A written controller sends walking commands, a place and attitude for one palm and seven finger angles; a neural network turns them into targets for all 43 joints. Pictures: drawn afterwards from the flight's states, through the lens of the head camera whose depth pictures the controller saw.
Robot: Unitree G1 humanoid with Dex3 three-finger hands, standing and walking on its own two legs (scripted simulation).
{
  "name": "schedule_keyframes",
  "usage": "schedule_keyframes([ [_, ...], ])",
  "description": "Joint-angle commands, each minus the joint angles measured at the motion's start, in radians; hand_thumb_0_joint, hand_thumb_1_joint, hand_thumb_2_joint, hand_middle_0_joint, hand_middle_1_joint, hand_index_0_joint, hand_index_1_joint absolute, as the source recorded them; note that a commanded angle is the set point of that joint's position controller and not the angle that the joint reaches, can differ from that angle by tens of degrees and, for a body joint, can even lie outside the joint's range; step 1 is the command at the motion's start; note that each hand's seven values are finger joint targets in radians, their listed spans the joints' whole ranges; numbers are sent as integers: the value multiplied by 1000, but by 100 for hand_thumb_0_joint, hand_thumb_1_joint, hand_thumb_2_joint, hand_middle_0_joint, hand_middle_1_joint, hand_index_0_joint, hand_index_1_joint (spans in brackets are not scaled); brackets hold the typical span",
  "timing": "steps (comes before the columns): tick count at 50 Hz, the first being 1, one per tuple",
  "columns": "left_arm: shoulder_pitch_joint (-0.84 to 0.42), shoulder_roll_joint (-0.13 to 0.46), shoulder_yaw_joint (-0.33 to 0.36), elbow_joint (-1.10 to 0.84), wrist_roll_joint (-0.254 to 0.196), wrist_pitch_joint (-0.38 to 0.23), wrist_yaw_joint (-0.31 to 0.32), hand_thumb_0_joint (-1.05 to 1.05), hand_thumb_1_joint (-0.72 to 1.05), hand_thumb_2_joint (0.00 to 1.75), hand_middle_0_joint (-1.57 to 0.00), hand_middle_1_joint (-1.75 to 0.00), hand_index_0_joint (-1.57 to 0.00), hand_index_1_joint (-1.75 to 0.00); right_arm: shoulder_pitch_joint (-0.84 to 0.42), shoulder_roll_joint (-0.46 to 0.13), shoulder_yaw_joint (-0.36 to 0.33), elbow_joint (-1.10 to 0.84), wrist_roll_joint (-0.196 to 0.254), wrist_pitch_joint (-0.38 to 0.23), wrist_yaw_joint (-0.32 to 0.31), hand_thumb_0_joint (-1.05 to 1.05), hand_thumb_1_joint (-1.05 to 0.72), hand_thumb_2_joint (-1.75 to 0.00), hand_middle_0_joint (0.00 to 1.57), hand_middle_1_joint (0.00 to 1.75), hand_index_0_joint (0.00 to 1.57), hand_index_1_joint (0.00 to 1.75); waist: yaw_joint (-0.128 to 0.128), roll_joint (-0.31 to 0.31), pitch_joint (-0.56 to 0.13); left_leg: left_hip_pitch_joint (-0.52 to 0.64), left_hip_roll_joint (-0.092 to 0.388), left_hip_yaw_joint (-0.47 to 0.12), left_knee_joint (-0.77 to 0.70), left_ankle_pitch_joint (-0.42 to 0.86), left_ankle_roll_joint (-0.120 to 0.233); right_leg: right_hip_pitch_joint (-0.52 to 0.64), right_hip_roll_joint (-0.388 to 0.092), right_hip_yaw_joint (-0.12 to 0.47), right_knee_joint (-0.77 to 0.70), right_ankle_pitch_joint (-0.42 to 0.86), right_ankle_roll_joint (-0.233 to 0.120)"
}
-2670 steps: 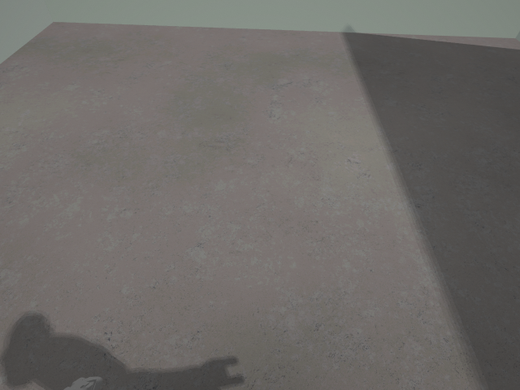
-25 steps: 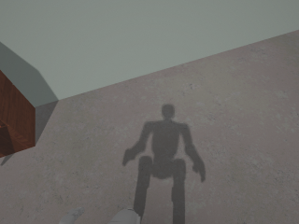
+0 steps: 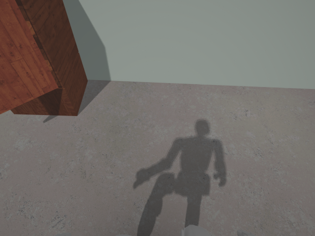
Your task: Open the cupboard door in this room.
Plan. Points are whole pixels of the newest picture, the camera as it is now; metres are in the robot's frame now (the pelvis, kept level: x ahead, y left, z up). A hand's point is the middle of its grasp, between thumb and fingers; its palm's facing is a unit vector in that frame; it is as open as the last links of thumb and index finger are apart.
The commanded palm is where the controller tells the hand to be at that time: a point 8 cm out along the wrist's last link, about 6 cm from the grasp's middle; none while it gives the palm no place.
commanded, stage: turn to face it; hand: left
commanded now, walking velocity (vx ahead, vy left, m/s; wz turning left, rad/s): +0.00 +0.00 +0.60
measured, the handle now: out of the picture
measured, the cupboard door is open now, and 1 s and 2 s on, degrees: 42 42 42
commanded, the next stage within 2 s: take the last steps up to it in 1.12 s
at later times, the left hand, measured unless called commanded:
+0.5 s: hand out of the picture +0.01 +0.17 -0.17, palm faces +0.33 -0.92 -0.21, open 7.4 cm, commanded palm none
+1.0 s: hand out of the picture -0.02 +0.18 -0.15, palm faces +0.55 -0.79 -0.29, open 7.4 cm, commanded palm none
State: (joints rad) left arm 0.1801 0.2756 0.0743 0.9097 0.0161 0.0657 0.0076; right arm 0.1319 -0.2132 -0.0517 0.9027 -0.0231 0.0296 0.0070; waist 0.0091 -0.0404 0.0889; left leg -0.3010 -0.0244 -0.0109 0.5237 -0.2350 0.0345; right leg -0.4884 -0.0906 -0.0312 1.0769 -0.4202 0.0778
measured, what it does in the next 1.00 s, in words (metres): steps on the spot, turning left: right foot, then left foot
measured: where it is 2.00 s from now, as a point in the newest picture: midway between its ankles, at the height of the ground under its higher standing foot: outside the picture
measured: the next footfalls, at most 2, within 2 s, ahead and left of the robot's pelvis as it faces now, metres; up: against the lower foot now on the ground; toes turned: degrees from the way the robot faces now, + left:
right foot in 0.20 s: +0.05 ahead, -0.15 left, +0.00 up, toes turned +6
left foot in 0.56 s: +0.01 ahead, +0.10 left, +0.00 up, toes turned +26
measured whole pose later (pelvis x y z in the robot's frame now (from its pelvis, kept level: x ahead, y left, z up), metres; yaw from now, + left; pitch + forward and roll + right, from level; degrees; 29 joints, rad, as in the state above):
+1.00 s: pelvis +0.01 -0.05 -0.01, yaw +34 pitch +1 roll +0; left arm 0.16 0.22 0.05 0.87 0.02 0.02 0.02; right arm 0.18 -0.22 -0.07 0.93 -0.02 0.06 0.01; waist -0.02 0.03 0.07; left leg -0.38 -0.05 -0.11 0.66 -0.33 -0.01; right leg -0.28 -0.02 -0.05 0.59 -0.32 0.00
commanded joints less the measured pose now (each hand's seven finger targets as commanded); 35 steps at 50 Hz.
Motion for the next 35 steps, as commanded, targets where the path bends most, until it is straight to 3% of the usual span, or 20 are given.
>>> schedule_keyframes([
  [1, -35, 49, 12, -98, 1, -35, 3, 0, 90, 90, -20, -30, -20, -30, 54, -218, -58, -47, -3, -11, -16, 0, -90, -90, 20, 30, 20, 30, -35, 161, -124, 121, 242, -281, -197, 222, 131, -15, 18, 26, -102, -2, 7],
  [6, 8, 41, 8, -104, -6, -45, 10, 0, 90, 90, -20, -30, -20, -30, 20, -224, -72, -62, -6, 3, -12, 0, -90, -90, 20, 30, 20, 30, -18, 208, -141, 35, 208, -342, -140, 235, 117, 186, 80, -2, -384, 13, -12],
  [8, 81, 62, 16, -88, -8, -58, 15, 0, 90, 90, -20, -30, -20, -30, -8, -202, -71, -72, 4, 6, -10, 0, -90, -90, 20, 30, 20, 30, 24, 173, -160, -62, 150, -329, -68, 184, 68, 369, 76, -3, -616, 158, -24],
  [9, 117, 120, 28, -84, 1, -67, 23, 0, 90, 90, -20, -30, -20, -30, 1, -160, -66, -82, 13, 6, -4, 0, -90, -90, 20, 30, 20, 30, 41, 18, -177, -202, 73, -265, 54, 20, 13, 509, -59, 129, -755, 123, -59],
  [10, 117, 200, 42, -91, 16, -72, 30, 0, 90, 90, -20, -30, -20, -30, -2, -106, -59, -103, 17, 4, 3, 0, -90, -90, 20, 30, 20, 30, 51, -235, -150, -342, -69, -54, 293, -289, -70, 534, -329, 385, -831, 168, -170],
  [11, 85, 193, 31, -105, 11, -71, 30, 0, 90, 90, -20, -30, -20, -30, -1, -143, -66, -99, 3, 10, 8, 0, -90, -90, 20, 30, 20, 30, 36, -171, -124, -309, -28, -63, 530, -349, -64, 376, -413, 380, -834, 189, -242],
  [12, 33, 152, 25, -109, 6, -73, 34, 0, 90, 90, -20, -30, -20, -30, -15, -139, -70, -80, 1, 22, 9, 0, -90, -90, 20, 30, 20, 30, 10, -197, -85, -306, 4, -77, 652, -303, -66, 307, -349, 343, -824, 216, -235],
  [14, -37, 89, 5, -123, 2, -75, 29, 0, 90, 90, -20, -30, -20, -30, 8, -123, -65, -51, 1, 28, 20, 0, -90, -90, 20, 30, 20, 30, -31, -167, -50, -310, 40, -40, 727, -182, -87, 304, -241, 121, -762, 403, -197],
  [15, -41, 81, 6, -125, 6, -76, 31, 0, 90, 90, -20, -30, -20, -30, 21, -108, -59, -47, 6, 29, 23, 0, -90, -90, 20, 30, 20, 30, -38, -176, -70, -297, 47, -19, 690, -178, -95, 330, -232, 66, -743, 484, -189],
  [18, 38, 104, 14, -101, 8, -80, 30, 0, 90, 90, -20, -30, -20, -30, -38, -81, -42, -53, 10, 26, 26, 0, -90, -90, 20, 30, 20, 30, 5, -137, -93, -248, 49, 46, 481, -207, -108, 422, -237, -2, -691, 658, -186],
  [22, 109, 149, 31, -71, 13, -74, 26, 0, 90, 90, -20, -30, -20, -30, -84, -68, -29, -64, 14, 14, 27, 0, -90, -90, 20, 30, 20, 30, 44, -164, -118, -166, 29, 106, 259, -230, -92, 483, -268, -29, -621, 778, -187],
  [24, 104, 159, 36, -63, 12, -71, 23, 0, 90, 90, -20, -30, -20, -30, -53, -76, -30, -59, 15, 10, 24, 0, -90, -90, 20, 30, 20, 30, 25, -172, -121, -85, 18, 126, 152, -172, -80, 444, -273, -49, -579, 759, -166],
  [25, 92, 156, 36, -62, 10, -70, 20, 0, 90, 90, -20, -30, -20, -30, -22, -86, -33, -54, 14, 7, 24, 0, -90, -90, 20, 30, 20, 30, 4, -157, -132, -17, 15, 125, 68, -107, -72, 416, -263, -80, -531, 708, -138],
  [26, 75, 155, 40, -69, 1, -66, 17, 0, 90, 90, -20, -30, -20, -30, 37, -117, -41, -41, 10, 1, 23, 0, -90, -90, 20, 30, 20, 30, -34, -97, -161, 114, 21, 112, -53, 15, -57, 339, -250, -118, -427, 644, -100],
  [27, 77, 113, 36, -96, -5, -59, 10, 0, 90, 90, -20, -30, -20, -30, 106, -212, -65, -32, 2, -8, 18, 0, -90, -90, 20, 30, 20, 30, -72, 130, -220, 306, 201, -123, -106, 267, 24, 124, -163, -171, -229, 339, -34],
  [28, 11, 42, 7, -145, -8, -54, 7, 0, 90, 90, -20, -30, -20, -30, 190, -315, -90, -19, -1, -5, 9, 0, -90, -90, 20, 30, 20, 30, -120, 382, -218, 362, 445, -440, -141, 658, 188, -104, -36, -134, -14, -283, 16],
  [29, -60, 69, 6, -154, 5, -38, 19, 0, 90, 90, -20, -30, -20, -30, 235, -302, -83, 9, 2, -4, -2, 0, -90, -90, 20, 30, 20, 30, -136, 263, -231, 319, 447, -431, -141, 554, 212, -116, -39, -5, 71, -263, -5],
  [30, -84, 52, 6, -147, 0, -40, 21, 0, 90, 90, -20, -30, -20, -30, 198, -284, -80, -6, 0, -7, -15, 0, -90, -90, 20, 30, 20, 30, -112, 253, -211, 280, 406, -410, -138, 473, 202, -141, -40, 20, 104, -204, -3],
  [33, -25, 57, 15, -89, 3, -34, 3, 0, 90, 90, -20, -30, -20, -30, 39, -213, -54, -47, -3, -13, -22, 0, -90, -90, 20, 30, 20, 30, -33, 204, -118, 121, 269, -241, -184, 290, 125, -77, -28, 33, 87, -18, 3],
  [35, -2, 52, 15, -76, 3, -34, -1, 0, 90, 90, -20, -30, -20, -30, 35, -202, -47, -49, -1, -17, -21, 0, -90, -90, 20, 30, 20, 30, -22, 181, -123, 114, 242, -217, -192, 269, 116, -41, -14, 25, 28, 11, 4],
])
